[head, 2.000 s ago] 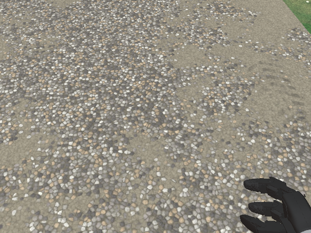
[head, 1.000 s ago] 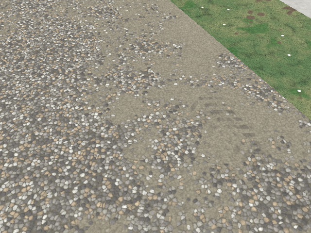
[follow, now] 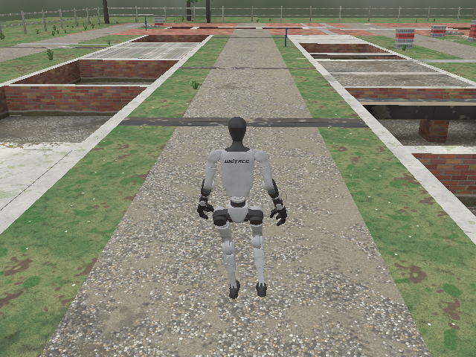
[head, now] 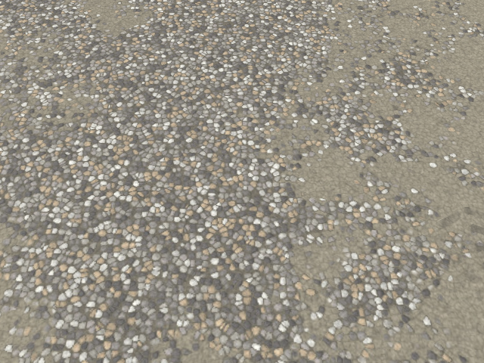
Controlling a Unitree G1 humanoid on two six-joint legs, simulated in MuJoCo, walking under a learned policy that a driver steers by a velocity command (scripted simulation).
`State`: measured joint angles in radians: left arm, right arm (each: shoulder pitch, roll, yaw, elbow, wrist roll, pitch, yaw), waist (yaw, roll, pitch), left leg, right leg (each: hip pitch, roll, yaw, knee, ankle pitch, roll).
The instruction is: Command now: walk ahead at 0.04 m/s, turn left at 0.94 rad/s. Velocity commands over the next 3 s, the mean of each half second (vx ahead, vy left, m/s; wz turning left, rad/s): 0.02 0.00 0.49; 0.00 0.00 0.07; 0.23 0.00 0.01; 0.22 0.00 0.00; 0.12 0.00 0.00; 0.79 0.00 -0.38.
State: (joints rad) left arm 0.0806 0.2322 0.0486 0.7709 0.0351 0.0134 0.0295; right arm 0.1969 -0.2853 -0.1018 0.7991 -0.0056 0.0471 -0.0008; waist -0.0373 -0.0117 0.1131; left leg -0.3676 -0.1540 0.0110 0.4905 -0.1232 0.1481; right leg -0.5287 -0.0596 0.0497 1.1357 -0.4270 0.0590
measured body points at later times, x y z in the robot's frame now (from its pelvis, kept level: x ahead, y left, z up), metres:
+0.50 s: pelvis +0.06 -0.07 +0.02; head +0.09 -0.09 +0.46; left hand +0.11 +0.22 -0.08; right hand +0.24 -0.30 -0.12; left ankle +0.03 +0.04 -0.69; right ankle +0.08 -0.16 -0.73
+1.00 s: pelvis +0.05 -0.06 +0.02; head +0.05 -0.06 +0.47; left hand +0.05 +0.21 -0.12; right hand +0.18 -0.30 -0.12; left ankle -0.01 +0.04 -0.73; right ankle +0.08 -0.16 -0.73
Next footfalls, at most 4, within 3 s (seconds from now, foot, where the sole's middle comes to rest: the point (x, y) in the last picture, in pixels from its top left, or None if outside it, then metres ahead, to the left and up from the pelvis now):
0.38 right None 0.12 -0.15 -0.76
0.72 left None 0.03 0.05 -0.76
1.88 left None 0.37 0.04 -0.76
2.20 right None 0.35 -0.16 -0.76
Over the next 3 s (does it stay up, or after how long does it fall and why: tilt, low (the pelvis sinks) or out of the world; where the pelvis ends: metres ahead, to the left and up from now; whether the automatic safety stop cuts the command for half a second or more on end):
stays up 0.56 0.06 0.00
